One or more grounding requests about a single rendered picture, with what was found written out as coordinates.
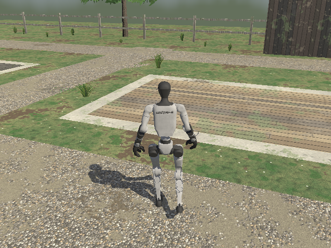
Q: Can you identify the robot right forearm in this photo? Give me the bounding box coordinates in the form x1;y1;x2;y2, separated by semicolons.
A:
186;124;196;142

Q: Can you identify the robot left upper arm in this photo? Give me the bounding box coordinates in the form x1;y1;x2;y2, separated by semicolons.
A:
140;104;154;133

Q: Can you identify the right robot thigh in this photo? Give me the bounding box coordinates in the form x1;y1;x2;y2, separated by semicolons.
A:
173;144;184;180

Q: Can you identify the right robot shin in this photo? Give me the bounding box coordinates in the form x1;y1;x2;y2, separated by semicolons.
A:
175;172;183;206

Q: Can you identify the left robot hand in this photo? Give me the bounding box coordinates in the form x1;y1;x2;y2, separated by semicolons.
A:
133;145;145;157

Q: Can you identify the robot right upper arm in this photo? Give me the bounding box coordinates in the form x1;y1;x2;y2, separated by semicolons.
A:
176;104;191;132

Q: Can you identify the robot left forearm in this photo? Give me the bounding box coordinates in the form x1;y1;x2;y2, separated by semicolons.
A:
134;125;145;147

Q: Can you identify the right robot hand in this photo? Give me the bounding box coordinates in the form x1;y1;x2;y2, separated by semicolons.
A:
186;139;197;149

